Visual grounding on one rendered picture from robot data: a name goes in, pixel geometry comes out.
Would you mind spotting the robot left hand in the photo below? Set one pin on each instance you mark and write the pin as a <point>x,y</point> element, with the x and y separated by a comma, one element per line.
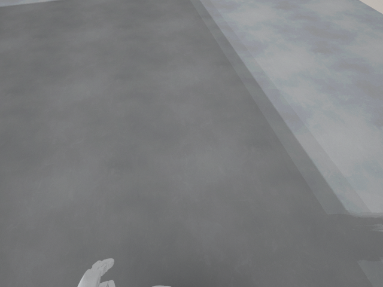
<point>92,277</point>

